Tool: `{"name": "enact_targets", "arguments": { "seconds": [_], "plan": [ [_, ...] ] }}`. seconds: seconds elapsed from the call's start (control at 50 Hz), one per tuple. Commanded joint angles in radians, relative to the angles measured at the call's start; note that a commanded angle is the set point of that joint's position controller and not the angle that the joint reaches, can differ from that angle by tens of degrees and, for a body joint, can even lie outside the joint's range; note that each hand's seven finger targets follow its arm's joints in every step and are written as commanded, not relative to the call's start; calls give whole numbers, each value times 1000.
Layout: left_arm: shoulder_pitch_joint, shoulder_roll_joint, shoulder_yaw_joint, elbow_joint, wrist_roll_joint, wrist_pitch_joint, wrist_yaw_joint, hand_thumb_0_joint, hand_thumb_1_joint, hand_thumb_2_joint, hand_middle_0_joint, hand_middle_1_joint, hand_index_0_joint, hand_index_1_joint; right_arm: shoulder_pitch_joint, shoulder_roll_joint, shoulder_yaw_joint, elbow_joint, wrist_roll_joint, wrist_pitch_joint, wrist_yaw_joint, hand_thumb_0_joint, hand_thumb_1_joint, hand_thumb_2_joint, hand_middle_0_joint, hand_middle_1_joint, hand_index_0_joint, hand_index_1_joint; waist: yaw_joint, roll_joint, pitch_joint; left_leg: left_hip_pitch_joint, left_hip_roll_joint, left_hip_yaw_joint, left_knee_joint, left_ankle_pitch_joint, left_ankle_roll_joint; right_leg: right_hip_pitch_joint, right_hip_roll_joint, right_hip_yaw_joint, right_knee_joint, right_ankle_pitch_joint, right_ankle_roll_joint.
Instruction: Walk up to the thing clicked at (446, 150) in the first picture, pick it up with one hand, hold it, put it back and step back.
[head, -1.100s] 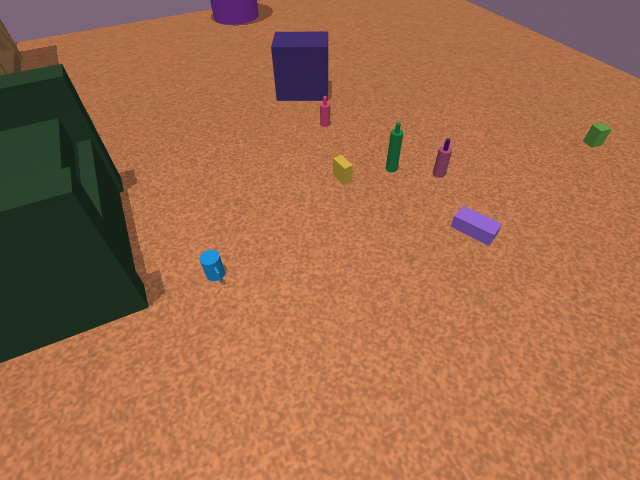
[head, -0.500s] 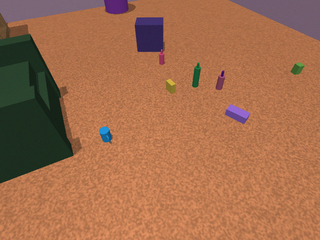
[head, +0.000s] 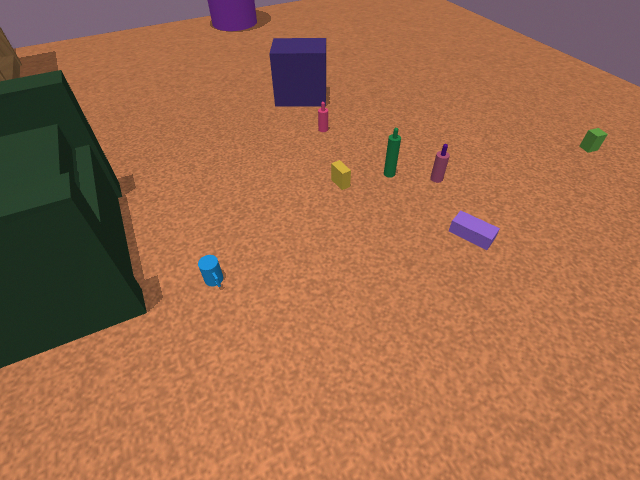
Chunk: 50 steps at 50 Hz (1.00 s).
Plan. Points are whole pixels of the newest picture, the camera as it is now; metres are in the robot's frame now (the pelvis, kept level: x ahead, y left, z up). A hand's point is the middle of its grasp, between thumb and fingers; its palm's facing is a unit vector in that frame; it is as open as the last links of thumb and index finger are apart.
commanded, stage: stand
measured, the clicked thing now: (441, 162) +1.61 -0.56 -0.68
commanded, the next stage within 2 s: walk up in 0.02 s
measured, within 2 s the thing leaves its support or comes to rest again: neither
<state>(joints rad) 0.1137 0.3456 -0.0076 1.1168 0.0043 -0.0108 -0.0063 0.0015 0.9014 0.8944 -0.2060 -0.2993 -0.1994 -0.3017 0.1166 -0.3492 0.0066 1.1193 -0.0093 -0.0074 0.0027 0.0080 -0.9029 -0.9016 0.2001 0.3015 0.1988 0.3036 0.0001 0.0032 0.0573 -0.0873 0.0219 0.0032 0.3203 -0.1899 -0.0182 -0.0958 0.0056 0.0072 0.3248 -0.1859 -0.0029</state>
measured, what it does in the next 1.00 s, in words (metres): steps on the spot, turning right: right foot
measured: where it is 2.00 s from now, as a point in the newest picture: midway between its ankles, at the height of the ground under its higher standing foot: outside the picture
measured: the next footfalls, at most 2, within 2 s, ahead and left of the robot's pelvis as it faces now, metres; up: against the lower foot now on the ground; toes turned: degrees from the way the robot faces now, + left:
right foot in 0.70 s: -0.05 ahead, -0.07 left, +0.00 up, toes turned -36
left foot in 1.14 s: +0.12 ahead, +0.07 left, +0.00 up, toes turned -47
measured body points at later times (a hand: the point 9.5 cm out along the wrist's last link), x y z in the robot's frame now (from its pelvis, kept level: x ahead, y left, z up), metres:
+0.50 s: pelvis -0.02 +0.08 -0.01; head +0.02 +0.09 +0.44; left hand +0.21 +0.33 -0.13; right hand -0.09 -0.25 -0.10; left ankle +0.01 +0.17 -0.75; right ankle -0.07 -0.08 -0.68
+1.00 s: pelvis -0.02 +0.04 -0.02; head -0.02 +0.01 +0.43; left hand +0.26 +0.18 -0.11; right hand -0.20 -0.22 -0.14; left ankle +0.11 +0.13 -0.70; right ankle -0.08 -0.04 -0.75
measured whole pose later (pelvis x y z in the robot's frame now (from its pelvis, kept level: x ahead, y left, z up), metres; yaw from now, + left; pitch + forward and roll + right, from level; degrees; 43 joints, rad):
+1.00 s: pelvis -0.02 +0.04 -0.02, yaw -44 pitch -3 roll +0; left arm 0.25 0.35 0.04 0.73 0.02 0.01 -0.02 0.00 0.90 0.89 -0.21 -0.30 -0.20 -0.30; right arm 0.29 -0.41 -0.05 0.80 -0.02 0.02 0.02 0.01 -0.90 -0.90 0.20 0.30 0.20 0.30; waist -0.02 0.04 0.12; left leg -0.45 0.06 -0.02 0.94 -0.40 -0.01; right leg -0.23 0.09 0.12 0.56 -0.27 -0.04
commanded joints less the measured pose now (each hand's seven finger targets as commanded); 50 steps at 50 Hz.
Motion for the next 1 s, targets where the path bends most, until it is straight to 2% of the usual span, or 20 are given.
{"name": "enact_targets", "arguments": {
  "seconds": [0.0,0.08,0.12,0.18,0.22,0.24,0.26,0.28,0.3,0.36,0.42,0.52,0.66,0.68,0.7,0.72,0.74,0.76,0.82,0.98],
  "plan": [
    [14,287,79,-153,28,0,14,0,900,900,-200,-300,-200,-300,-90,-328,-128,-139,-12,-12,-2,0,-900,-900,200,300,200,300,-15,14,-11,43,33,48,150,14,33,-192,-131,264,13,290,-74],
    [71,347,122,-222,45,-5,25,0,900,900,-200,-300,-200,-300,-81,-227,-122,-214,-9,6,10,0,-900,-900,200,300,200,300,16,-222,-37,-264,-81,-65,407,-389,23,-58,-283,598,-12,354,-239],
    [71,325,123,-282,51,-9,28,0,900,900,-200,-300,-200,-300,-48,-237,-132,-235,-5,13,14,0,-900,-900,200,300,200,300,0,-233,-85,-291,-47,-141,451,-397,27,-18,-277,609,7,318,-259],
    [76,272,116,-339,49,-8,29,0,900,900,-200,-300,-200,-300,-10,-236,-146,-264,-7,10,12,0,-900,-900,200,300,200,300,-22,-196,-168,-218,-36,-129,338,-273,38,-24,-172,524,97,369,-183],
    [16,254,108,-380,35,3,22,0,900,900,-200,-300,-200,-300,78,-231,-153,-257,-18,8,7,0,-900,-900,200,300,200,300,-82,-92,-197,47,-22,-112,75,-160,58,-230,-58,388,221,309,-103],
    [-26,201,94,-414,29,6,21,0,900,900,-200,-300,-200,-300,142,-278,-169,-254,-32,4,-1,0,-900,-900,200,300,200,300,-131,47,-195,220,115,-259,-66,-94,89,-434,48,265,354,119,-26],
    [40,161,84,-418,30,9,30,0,900,900,-200,-300,-200,-300,89,-322,-178,-291,-37,3,-11,0,-900,-900,200,300,200,300,-81,247,-162,251,305,-436,-48,155,131,-567,170,160,526,-329,15],
    [112,228,102,-401,38,17,35,0,900,900,-200,-300,-200,-300,21,-320,-181,-337,-37,4,-13,0,-900,-900,200,300,200,300,-46,190,-155,163,392,-401,13,279,203,-527,86,156,644,-395,29],
    [162,258,110,-388,36,29,32,0,900,900,-200,-300,-200,-300,-28,-332,-186,-366,-31,6,-8,0,-900,-900,200,300,200,300,-32,212,-140,22,435,-402,-35,123,283,-443,25,126,724,-391,34],
    [133,278,127,-353,9,38,-4,0,900,900,-200,-300,-200,-300,-45,-266,-168,-393,-14,-13,-8,0,-900,-900,200,300,200,300,-2,109,10,-106,278,-224,-38,156,192,-403,1,155,805,-216,9],
    [145,225,113,-376,5,46,-29,0,900,900,-200,-300,-200,-300,67,-264,-158,-385,-11,-24,-9,0,-900,-900,200,300,200,300,-28,150,24,16,201,-87,17,252,86,-488,12,105,678,-129,2],
    [36,217,109,-443,14,34,-38,0,900,900,-200,-300,-200,-300,167,-306,-174,-415,-18,-27,7,0,-900,-900,200,300,200,300,-88,176,5,47,282,-77,15,249,145,-422,-22,15,493,-176,13],
    [123,215,123,-416,22,12,-29,0,900,900,-200,-300,-200,-300,167,-310,-167,-455,-12,-4,17,0,-900,-900,200,300,200,300,-41,147,-71,-52,258,48,235,265,144,-149,29,-70,210,-161,-44],
    [210,233,135,-392,25,3,-23,0,900,900,-200,-300,-200,-300,139,-297,-159,-470,0,-3,19,0,-900,-900,200,300,200,300,17,91,-119,-109,238,80,371,246,133,-7,24,-46,101,-111,-73],
    [279,319,164,-378,30,-11,-11,0,900,900,-200,-300,-200,-300,154,-233,-138,-484,7,-4,21,0,-900,-900,200,300,200,300,57,-133,-162,-272,138,136,624,101,73,155,-97,205,1,-117,-122],
    [264,374,174,-406,30,-26,0,0,900,900,-200,-300,-200,-300,162,-155,-103,-503,13,-2,23,0,-900,-900,200,300,200,300,53,-316,-139,-562,-19,110,761,-365,12,266,-302,571,-1,32,-209],
    [224,373,172,-421,22,-16,0,0,900,900,-200,-300,-200,-300,131,-249,-125,-493,1,8,9,0,-900,-900,200,300,200,300,72,-232,-102,-536,23,-3,804,-442,8,133,-358,640,14,4,-313],
    [194,361,172,-427,10,-4,2,0,900,900,-200,-300,-200,-300,141,-272,-135,-480,-2,8,4,0,-900,-900,200,300,200,300,56,-217,-55,-495,45,-24,804,-440,7,15,-342,587,-6,-63,-312],
    [111,279,142,-439,4,-7,17,0,900,900,-200,-300,-200,-300,180,-257,-124,-415,5,5,17,0,-900,-900,200,300,200,300,-3,-157,-7,-474,50,-20,720,-251,11,-8,-142,313,10,-53,-176],
    [146,289,149,-475,23,3,9,0,900,900,-200,-300,-200,-300,180,-238,-124,-402,-12,-4,-11,0,-900,-900,200,300,200,300,13,-172,2,-329,9,-2,565,-193,19,-206,-134,343,83,146,-211]
  ]
}}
